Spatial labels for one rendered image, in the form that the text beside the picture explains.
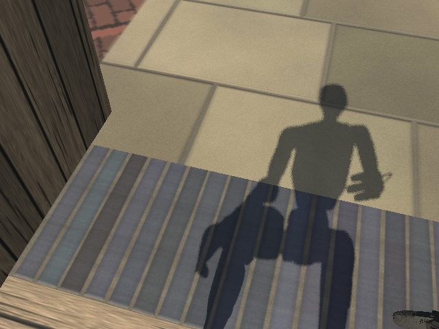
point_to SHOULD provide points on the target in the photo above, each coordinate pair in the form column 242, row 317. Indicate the right robot hand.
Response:
column 416, row 319

